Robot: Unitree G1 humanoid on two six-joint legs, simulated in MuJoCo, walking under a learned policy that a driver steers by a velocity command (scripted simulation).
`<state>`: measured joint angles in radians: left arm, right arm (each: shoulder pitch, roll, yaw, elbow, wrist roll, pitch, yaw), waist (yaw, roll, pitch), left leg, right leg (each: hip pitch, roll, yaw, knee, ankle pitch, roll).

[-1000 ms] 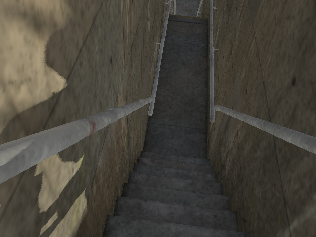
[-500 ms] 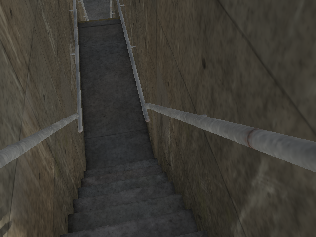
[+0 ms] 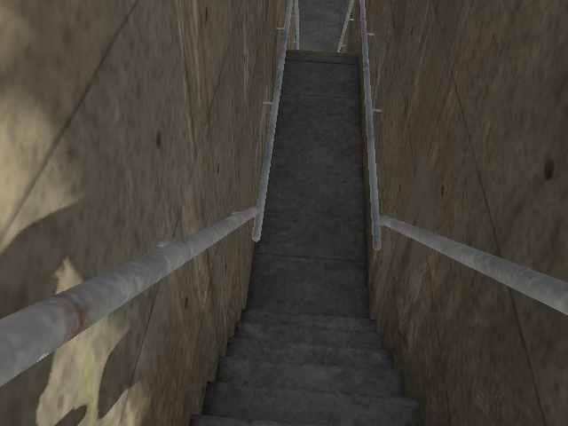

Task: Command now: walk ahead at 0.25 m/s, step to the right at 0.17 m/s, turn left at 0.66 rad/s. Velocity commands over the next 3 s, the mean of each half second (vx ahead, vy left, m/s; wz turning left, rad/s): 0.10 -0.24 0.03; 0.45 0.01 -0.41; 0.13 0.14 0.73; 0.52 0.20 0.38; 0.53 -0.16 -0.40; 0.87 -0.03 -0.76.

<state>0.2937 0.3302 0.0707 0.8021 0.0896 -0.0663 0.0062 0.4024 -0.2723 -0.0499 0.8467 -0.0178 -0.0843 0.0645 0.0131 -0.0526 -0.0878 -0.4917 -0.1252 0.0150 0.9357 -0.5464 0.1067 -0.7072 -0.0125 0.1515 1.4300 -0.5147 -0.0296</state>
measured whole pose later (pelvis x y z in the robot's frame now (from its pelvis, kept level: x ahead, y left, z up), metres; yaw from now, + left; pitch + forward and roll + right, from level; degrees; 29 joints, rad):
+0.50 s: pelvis +0.11 -0.01 -0.09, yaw +1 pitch -1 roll +0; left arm 0.15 0.29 0.05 0.76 0.05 0.06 -0.07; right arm 0.43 -0.19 -0.03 0.85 -0.02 -0.03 -0.12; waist -0.05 -0.16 0.08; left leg -0.40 -0.07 0.06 1.42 -0.92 0.07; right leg -0.54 0.08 0.08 0.75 0.35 -0.02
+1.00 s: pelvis +0.37 -0.14 -0.26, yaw -17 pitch +1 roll -2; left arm 0.57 0.25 0.02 0.83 0.04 -0.12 0.06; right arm 0.24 -0.28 -0.06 0.88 -0.09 -0.10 0.11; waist 0.02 0.11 0.07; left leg -0.59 -0.03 -0.03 0.73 0.55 0.03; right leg -0.28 0.09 -0.17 1.27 -0.62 0.14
